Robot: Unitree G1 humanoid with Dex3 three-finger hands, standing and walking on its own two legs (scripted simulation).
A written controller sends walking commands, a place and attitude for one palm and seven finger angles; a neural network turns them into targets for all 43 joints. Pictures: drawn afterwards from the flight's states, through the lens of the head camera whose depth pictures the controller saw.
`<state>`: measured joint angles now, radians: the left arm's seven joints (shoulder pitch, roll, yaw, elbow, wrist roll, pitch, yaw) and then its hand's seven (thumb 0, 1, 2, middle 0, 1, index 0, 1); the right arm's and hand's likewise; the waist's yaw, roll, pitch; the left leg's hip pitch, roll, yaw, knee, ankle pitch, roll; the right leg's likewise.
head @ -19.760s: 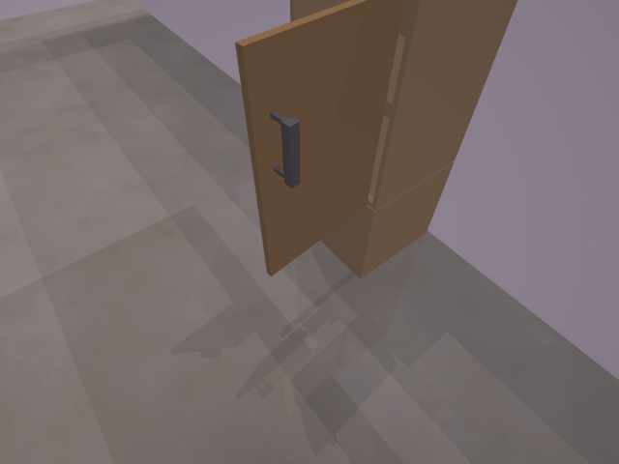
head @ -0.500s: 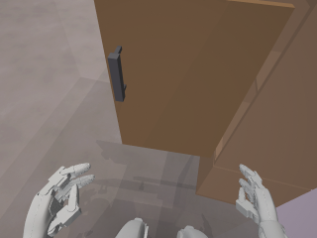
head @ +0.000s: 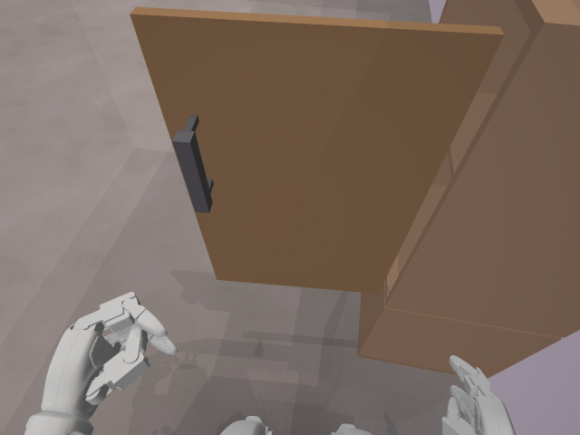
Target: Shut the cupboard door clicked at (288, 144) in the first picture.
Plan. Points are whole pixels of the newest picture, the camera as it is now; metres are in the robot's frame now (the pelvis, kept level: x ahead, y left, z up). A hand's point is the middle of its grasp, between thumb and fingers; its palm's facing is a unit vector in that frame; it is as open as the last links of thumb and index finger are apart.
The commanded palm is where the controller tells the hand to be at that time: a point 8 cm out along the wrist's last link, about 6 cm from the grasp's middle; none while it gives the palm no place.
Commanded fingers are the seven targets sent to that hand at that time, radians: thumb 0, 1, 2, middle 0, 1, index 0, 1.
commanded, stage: raise the hand and make a fist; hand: left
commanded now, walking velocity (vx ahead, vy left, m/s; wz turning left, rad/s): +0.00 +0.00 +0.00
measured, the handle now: (198, 165) +0.45 +0.16 +0.12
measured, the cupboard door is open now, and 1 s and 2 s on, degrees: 95 95 95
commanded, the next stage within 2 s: bring the fist close to the handle in 0.90 s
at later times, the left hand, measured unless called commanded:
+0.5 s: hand (111, 313) +0.23 +0.21 +0.12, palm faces +0.00 -1.00 -0.06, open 3.1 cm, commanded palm +0.20 +0.26 +0.13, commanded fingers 0.00 0.90 0.90 -1.30 -1.50 -1.30 -1.50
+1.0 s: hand (118, 308) +0.23 +0.20 +0.12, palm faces +0.00 -1.00 -0.06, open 3.1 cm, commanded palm +0.21 +0.25 +0.13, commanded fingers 0.00 0.90 0.90 -1.30 -1.50 -1.30 -1.50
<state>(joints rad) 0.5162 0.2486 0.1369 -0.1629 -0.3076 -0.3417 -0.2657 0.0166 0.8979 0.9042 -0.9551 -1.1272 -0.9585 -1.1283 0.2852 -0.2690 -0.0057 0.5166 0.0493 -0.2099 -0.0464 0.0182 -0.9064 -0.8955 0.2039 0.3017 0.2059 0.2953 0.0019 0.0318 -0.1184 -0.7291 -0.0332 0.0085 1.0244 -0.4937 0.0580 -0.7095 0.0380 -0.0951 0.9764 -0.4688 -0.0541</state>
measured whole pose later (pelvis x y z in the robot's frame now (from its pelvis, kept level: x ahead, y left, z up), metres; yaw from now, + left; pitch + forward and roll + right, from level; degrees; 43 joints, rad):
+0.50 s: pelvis +0.00 +0.02 +0.03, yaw +1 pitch +6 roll -2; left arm 0.36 0.28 0.16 -0.15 -0.29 -0.20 -0.22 0.02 0.90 0.90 -1.29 -1.49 -1.29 -1.49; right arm 0.26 -0.25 0.06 0.54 0.06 -0.26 -0.04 0.02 -0.90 -0.90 0.21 0.30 0.21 0.30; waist 0.01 0.05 -0.10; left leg -0.53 -0.05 0.00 0.85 -0.43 0.08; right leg -0.50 0.03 -0.09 0.79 -0.40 -0.03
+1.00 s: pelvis +0.01 +0.01 +0.03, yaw +1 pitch +5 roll -2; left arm 0.35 0.28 0.17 -0.13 -0.28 -0.18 -0.22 0.02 0.90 0.90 -1.30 -1.50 -1.30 -1.50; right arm 0.27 -0.26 0.05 0.56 0.05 -0.26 -0.04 0.02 -0.91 -0.90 0.20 0.30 0.21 0.30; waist 0.00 0.04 -0.08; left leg -0.49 -0.05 0.01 0.81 -0.41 0.07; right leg -0.47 0.03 -0.08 0.76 -0.39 -0.04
